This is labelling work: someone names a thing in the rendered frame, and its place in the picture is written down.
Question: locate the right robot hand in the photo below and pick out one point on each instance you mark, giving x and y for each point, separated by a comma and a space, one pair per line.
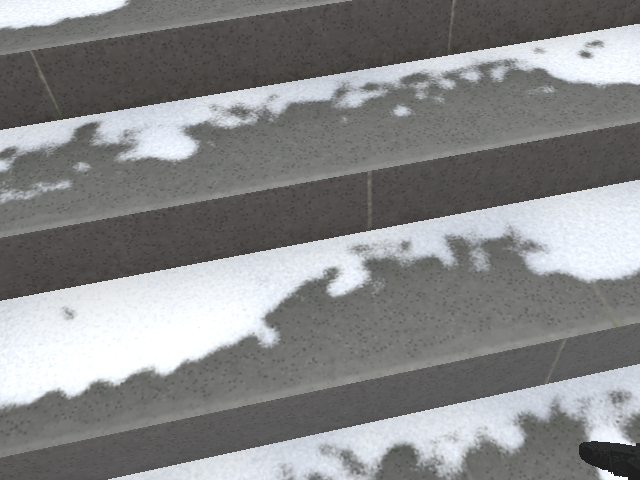
621, 459

